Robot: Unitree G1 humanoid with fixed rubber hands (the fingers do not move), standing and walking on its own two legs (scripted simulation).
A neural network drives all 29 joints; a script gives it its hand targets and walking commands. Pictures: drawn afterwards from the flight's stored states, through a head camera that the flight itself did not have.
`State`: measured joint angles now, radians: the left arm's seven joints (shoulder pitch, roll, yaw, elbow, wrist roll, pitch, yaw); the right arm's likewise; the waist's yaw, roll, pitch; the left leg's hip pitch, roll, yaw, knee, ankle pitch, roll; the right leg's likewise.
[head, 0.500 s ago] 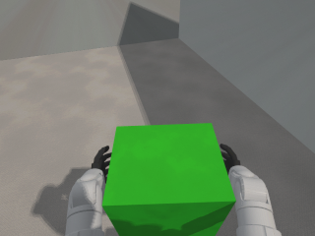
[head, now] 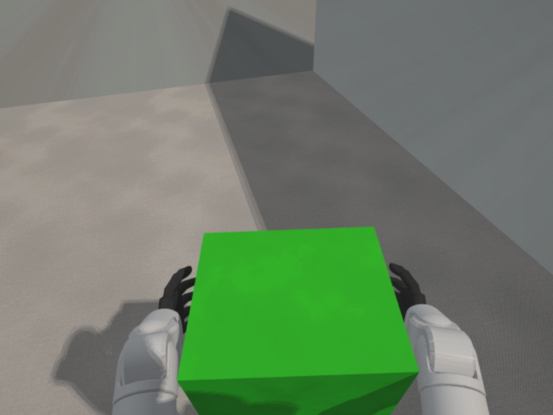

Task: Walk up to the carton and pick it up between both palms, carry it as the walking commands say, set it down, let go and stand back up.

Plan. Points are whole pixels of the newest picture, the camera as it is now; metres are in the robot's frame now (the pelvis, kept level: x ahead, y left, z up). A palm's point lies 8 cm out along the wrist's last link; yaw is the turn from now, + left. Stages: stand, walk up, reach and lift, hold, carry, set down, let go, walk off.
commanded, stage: hold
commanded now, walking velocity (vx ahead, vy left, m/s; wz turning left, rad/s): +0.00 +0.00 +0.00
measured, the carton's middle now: (292, 343) +0.27 +0.00 -0.02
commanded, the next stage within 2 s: carry in 0.80 s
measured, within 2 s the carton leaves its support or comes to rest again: neither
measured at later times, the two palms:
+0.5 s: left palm (172, 318) +0.27 +0.18 +0.04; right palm (411, 315) +0.28 -0.17 +0.04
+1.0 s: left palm (174, 293) +0.29 +0.17 +0.07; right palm (413, 292) +0.29 -0.17 +0.07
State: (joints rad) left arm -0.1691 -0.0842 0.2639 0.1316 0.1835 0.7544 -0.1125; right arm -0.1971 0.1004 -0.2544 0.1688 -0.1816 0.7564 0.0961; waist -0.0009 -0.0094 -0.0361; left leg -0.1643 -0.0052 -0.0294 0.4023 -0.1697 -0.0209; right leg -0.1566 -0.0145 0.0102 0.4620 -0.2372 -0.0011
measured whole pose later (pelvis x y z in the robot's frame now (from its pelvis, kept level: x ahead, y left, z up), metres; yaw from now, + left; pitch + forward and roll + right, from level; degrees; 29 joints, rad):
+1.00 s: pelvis +0.02 +0.00 +0.00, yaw +0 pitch -1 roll +1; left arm -0.17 -0.07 0.22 -0.05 0.12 0.87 -0.07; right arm -0.18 0.10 -0.23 -0.02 -0.11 0.86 0.04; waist 0.00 -0.02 -0.06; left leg -0.21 0.00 -0.03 0.47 -0.39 -0.01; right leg -0.18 -0.01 0.01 0.47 -0.33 0.00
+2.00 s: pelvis +0.53 +0.03 -0.01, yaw +3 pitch +5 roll +0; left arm -0.09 -0.12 0.18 -0.35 0.05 1.17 0.04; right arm -0.09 0.10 -0.22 -0.34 -0.02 1.18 -0.04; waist 0.00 -0.03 -0.16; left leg -0.34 0.02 0.05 1.06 -0.49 0.00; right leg -0.31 -0.04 -0.11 0.54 -0.31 -0.04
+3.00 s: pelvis +0.90 +0.08 +0.00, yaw +3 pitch +6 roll -1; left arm -0.09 -0.13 0.19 -0.37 0.04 1.14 0.04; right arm -0.10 0.11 -0.23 -0.37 -0.01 1.16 -0.04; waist 0.00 0.00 -0.13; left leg -0.22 0.03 0.08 0.70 -0.35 -0.01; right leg -0.31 -0.02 -0.12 0.56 -0.23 -0.05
